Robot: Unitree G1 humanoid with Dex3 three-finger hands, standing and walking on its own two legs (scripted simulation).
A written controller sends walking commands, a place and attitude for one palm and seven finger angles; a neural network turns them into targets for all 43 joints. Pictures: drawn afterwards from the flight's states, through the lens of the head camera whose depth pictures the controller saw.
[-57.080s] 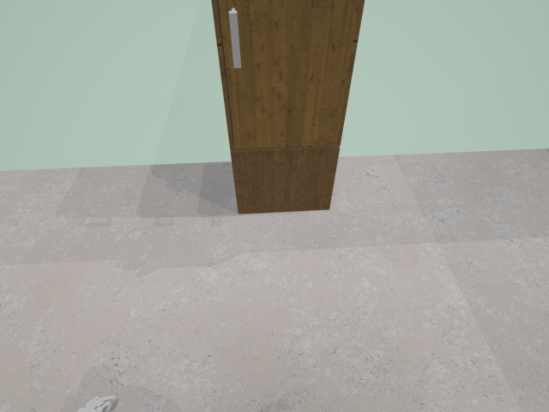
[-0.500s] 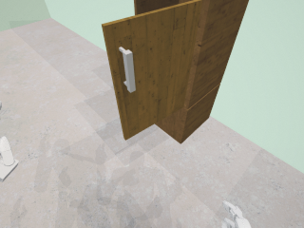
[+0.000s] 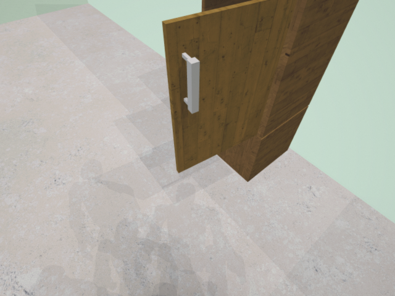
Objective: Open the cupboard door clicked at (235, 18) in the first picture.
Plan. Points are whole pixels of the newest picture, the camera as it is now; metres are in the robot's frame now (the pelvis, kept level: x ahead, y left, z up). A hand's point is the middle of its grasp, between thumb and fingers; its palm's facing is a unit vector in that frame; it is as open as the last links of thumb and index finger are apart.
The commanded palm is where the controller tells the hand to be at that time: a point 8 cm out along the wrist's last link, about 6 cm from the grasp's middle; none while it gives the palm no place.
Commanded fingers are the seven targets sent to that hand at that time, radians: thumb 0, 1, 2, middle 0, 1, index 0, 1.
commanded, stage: let the arm hang, fingers relaxed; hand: left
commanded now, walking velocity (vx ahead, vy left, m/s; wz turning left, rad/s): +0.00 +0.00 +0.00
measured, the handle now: (189, 83) +0.62 +0.06 +0.09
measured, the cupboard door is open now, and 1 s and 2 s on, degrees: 82 82 82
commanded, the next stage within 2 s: look to check the result in 0.62 s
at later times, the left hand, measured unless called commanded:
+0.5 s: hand out of the picture +0.00 +0.18 -0.17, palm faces +0.00 -0.98 -0.20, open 7.3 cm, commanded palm none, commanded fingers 0.00 0.90 0.90 -0.20 -0.30 -0.20 -0.30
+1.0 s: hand out of the picture +0.01 +0.18 -0.17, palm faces +0.01 -0.98 -0.20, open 7.4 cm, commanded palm none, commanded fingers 0.00 0.90 0.90 -0.20 -0.30 -0.20 -0.30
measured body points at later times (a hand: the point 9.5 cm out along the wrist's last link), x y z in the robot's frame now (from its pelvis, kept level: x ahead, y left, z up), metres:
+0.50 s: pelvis +0.00 +0.01 +0.00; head +0.01 +0.00 +0.45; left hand +0.01 +0.23 -0.15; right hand -0.03 -0.19 -0.17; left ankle +0.00 +0.12 -0.74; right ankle +0.02 -0.09 -0.74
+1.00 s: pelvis +0.01 +0.01 +0.00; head +0.02 +0.00 +0.45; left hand +0.01 +0.23 -0.15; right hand -0.01 -0.20 -0.17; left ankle +0.00 +0.12 -0.74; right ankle +0.02 -0.09 -0.74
